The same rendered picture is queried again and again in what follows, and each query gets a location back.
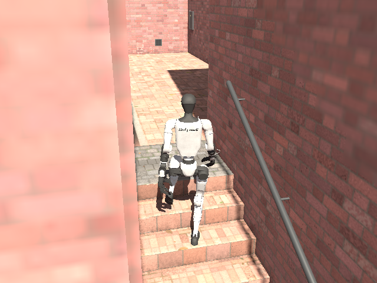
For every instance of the left robot thigh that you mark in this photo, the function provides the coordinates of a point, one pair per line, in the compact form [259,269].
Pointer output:
[174,165]

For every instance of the left robot upper arm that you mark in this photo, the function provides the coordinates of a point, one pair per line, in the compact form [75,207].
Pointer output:
[170,124]

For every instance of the robot right hand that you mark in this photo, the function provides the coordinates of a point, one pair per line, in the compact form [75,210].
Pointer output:
[212,162]

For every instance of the robot right forearm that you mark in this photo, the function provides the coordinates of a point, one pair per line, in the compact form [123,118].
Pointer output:
[212,154]

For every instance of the robot left forearm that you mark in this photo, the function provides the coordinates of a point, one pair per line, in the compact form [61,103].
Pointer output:
[163,163]

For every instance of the robot right foot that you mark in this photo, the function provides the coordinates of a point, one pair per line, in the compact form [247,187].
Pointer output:
[194,240]

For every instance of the right robot upper arm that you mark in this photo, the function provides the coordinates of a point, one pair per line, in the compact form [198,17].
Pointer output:
[206,124]

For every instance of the robot left hand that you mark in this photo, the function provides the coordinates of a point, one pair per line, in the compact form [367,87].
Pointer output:
[162,187]

